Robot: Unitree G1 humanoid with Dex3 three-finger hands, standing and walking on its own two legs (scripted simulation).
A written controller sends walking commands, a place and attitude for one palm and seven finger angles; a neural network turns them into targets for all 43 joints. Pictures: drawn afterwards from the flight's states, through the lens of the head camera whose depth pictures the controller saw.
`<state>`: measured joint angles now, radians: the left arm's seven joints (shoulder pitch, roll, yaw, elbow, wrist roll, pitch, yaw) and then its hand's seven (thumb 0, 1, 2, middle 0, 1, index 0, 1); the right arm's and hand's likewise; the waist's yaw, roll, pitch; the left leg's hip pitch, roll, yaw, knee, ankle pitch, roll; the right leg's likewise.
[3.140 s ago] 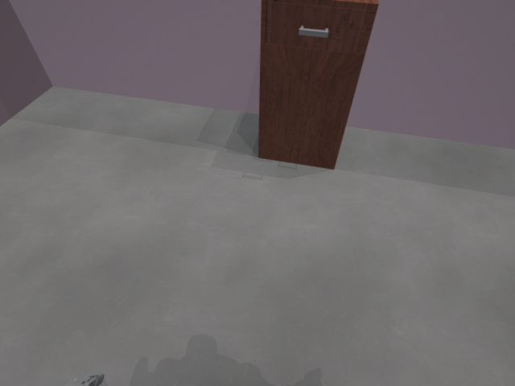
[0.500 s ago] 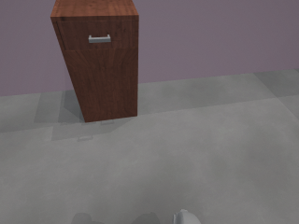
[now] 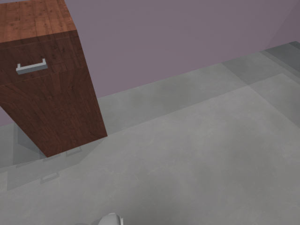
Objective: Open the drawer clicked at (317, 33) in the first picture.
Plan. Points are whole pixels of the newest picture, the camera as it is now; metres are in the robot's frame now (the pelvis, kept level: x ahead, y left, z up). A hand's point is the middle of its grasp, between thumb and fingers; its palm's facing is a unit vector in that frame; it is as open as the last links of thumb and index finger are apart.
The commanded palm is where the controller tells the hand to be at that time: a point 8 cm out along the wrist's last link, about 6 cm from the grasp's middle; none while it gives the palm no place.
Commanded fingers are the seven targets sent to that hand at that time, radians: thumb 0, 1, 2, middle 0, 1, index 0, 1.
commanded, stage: turn to face it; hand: left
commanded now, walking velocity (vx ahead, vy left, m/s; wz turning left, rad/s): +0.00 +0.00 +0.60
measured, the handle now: (32, 65) +0.73 +0.53 -0.01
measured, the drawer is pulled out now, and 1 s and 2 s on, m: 0.00 0.00 0.00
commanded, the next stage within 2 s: take the last steps up to it in 0.76 s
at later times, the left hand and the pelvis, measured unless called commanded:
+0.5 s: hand out of the picture +0.10 +0.25 -0.17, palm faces +0.27 -0.94 -0.21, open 7.3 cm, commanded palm none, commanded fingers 0.00 0.90 0.90 -0.20 -0.30 -0.20 -0.30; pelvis +0.09 +0.05 +0.00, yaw +13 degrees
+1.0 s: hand out of the picture +0.06 +0.17 -0.15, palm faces +0.46 -0.86 -0.24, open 7.3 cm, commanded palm none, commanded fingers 0.00 0.90 0.90 -0.20 -0.30 -0.20 -0.30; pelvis +0.10 -0.01 +0.01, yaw +25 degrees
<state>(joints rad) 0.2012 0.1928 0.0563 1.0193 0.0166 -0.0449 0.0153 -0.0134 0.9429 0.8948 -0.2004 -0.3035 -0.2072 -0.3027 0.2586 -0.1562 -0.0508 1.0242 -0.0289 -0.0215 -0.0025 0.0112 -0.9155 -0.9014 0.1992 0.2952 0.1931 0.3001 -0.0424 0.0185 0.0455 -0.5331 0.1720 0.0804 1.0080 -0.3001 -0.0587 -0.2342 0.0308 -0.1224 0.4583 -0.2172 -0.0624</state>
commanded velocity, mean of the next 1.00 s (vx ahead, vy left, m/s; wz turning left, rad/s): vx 0.05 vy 0.01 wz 0.36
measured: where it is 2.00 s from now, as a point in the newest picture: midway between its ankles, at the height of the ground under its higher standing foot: (129, 208)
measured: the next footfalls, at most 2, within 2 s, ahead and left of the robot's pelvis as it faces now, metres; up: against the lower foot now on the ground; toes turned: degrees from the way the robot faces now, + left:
left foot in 0.16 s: +0.17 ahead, +0.14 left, +0.00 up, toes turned +13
right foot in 0.70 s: +0.17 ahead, -0.10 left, +0.00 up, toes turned +16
